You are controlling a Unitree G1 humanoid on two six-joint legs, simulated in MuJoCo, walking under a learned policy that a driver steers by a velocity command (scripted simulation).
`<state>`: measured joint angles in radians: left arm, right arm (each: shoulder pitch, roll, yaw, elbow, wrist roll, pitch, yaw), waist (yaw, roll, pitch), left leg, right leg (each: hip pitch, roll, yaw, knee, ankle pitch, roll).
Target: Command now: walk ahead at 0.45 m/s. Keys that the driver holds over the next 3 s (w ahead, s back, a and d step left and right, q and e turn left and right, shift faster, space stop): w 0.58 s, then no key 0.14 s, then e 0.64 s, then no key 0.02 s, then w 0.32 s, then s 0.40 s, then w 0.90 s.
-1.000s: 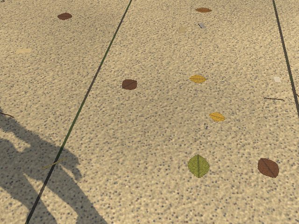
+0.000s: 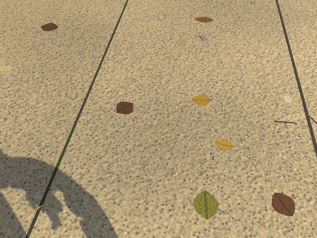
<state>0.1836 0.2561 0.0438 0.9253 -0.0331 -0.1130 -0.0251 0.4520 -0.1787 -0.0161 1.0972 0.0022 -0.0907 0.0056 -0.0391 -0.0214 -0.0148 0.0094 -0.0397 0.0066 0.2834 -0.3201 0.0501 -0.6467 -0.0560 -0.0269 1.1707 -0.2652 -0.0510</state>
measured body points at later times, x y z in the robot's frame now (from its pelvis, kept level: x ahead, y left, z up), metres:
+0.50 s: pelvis +0.28 -0.05 +0.01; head +0.29 -0.05 +0.45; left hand +0.30 +0.22 -0.13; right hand +0.41 -0.31 -0.11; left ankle +0.39 +0.13 -0.66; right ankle +0.29 -0.12 -0.74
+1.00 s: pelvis +0.48 +0.02 +0.00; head +0.52 +0.02 +0.45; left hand +0.58 +0.29 -0.14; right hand +0.58 -0.26 -0.12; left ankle +0.56 +0.11 -0.74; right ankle +0.49 -0.13 -0.68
